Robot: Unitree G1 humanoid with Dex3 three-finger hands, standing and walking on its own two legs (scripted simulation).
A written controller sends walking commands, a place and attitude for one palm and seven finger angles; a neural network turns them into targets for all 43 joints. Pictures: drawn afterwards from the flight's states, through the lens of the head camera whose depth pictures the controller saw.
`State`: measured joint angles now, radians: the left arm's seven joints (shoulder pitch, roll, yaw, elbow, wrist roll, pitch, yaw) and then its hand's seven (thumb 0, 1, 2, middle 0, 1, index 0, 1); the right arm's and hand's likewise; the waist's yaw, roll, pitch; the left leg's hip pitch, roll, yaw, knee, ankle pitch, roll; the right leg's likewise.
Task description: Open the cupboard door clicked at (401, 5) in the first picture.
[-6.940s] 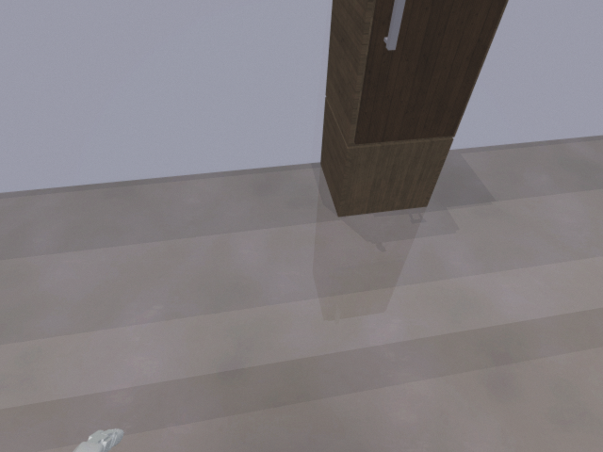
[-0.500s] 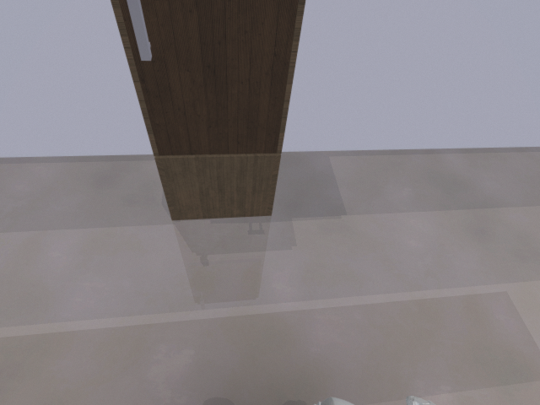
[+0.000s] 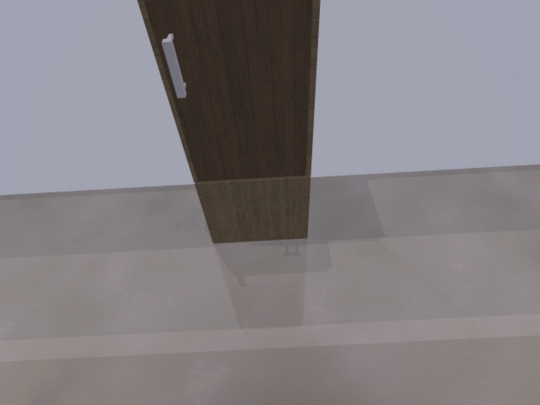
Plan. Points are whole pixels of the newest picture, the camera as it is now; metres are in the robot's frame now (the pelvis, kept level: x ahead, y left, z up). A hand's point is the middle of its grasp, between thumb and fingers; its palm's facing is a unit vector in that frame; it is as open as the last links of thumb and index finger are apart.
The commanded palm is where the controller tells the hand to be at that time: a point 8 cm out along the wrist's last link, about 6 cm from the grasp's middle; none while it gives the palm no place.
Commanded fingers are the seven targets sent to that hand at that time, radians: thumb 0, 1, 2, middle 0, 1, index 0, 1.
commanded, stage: take the last steps up to it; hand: left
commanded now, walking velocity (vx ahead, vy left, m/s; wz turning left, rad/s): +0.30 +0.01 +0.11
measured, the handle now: (176, 66) +0.88 +0.28 +0.10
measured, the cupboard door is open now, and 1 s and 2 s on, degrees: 0 0 0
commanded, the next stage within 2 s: come to a stop and stand still in 1.08 s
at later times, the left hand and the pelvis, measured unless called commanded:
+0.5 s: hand out of the picture -0.05 +0.20 -0.18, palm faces +0.17 -0.98 -0.12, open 7.4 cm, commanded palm none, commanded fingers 0.00 0.90 0.90 -0.20 -0.30 -0.20 -0.30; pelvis +0.08 +0.07 -0.01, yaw +2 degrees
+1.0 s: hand (191, 284) +0.39 +0.20 -0.17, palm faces -0.05 -0.97 -0.23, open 7.4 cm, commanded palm none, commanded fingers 0.00 0.90 0.90 -0.20 -0.30 -0.20 -0.30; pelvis +0.26 +0.02 -0.02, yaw -1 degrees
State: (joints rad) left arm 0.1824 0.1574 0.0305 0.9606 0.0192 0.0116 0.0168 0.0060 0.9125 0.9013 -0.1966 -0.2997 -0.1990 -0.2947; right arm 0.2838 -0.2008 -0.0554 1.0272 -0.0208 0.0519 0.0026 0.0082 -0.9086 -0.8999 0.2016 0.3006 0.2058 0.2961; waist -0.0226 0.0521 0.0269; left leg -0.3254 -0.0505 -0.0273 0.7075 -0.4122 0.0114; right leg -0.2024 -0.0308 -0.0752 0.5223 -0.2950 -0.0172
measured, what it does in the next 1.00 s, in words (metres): walks ahead: left foot, then right foot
